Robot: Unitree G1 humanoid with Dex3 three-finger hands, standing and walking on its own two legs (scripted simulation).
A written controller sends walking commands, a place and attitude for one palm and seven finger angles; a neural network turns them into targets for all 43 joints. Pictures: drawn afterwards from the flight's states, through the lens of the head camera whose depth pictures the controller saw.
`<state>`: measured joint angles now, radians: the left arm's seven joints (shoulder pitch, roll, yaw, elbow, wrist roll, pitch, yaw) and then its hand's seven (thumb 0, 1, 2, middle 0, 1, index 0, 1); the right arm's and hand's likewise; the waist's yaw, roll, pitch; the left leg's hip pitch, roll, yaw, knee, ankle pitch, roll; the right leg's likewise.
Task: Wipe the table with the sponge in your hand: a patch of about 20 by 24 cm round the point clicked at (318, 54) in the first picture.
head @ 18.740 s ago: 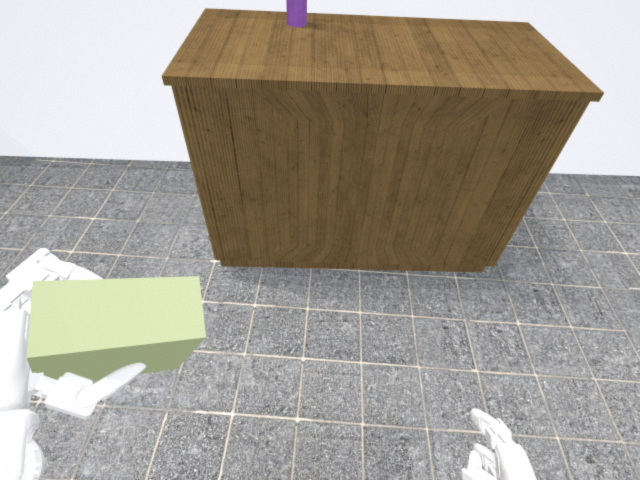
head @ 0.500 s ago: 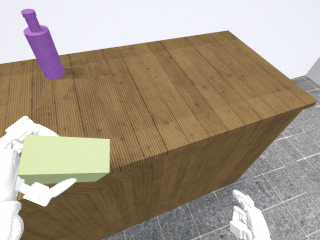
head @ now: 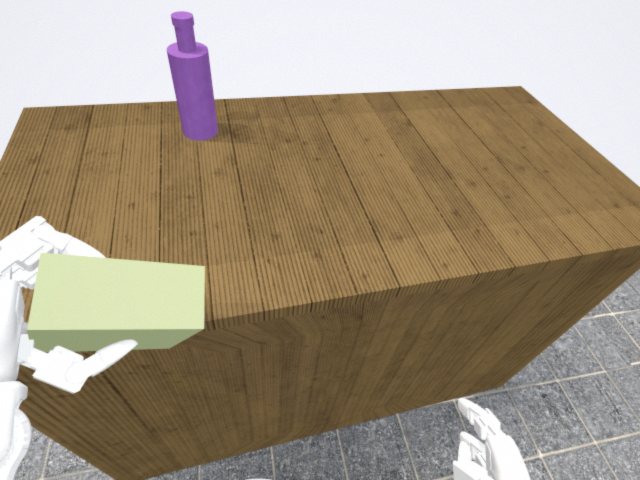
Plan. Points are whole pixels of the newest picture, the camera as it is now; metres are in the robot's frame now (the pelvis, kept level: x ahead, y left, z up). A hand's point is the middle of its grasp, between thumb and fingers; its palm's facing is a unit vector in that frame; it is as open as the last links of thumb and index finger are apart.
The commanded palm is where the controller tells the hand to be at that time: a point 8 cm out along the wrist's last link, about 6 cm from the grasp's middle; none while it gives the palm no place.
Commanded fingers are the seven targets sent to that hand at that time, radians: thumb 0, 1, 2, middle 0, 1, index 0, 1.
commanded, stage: come to a stop and stand still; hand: left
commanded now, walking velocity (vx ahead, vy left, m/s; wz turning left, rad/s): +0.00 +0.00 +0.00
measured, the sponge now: (142, 310) +0.24 +0.21 +0.13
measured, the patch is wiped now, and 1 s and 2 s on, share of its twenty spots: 0.00 0.00 0.00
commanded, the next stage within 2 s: look again from close up in 1.40 s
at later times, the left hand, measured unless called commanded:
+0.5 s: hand (25, 356) +0.17 +0.28 +0.15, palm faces +0.47 -0.82 -0.31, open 10.4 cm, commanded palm +0.11 +0.30 +0.18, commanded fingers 0.00 0.10 1.30 -1.20 -1.60 -1.20 -1.60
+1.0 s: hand out of the picture +0.16 +0.30 +0.15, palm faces +0.35 -0.89 -0.29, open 10.4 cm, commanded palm +0.10 +0.34 +0.18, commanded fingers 0.00 0.10 1.30 -1.20 -1.60 -1.20 -1.60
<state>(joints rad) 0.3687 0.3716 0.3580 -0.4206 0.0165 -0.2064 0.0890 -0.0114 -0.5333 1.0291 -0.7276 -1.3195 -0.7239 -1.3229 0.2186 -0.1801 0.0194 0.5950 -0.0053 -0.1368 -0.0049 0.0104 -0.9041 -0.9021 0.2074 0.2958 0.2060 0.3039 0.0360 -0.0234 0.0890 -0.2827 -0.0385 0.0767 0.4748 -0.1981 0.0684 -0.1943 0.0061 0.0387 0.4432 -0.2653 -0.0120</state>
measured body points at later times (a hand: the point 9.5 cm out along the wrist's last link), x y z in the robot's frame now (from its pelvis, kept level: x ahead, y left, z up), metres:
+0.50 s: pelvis -0.03 +0.01 -0.02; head -0.03 +0.05 +0.43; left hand +0.14 +0.32 +0.17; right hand +0.17 -0.21 -0.08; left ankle +0.10 +0.05 -0.74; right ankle +0.04 -0.15 -0.72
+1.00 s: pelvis -0.08 +0.07 -0.01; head -0.07 +0.11 +0.44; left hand +0.13 +0.35 +0.17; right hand +0.07 -0.18 -0.07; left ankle -0.06 +0.21 -0.74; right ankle -0.04 -0.04 -0.74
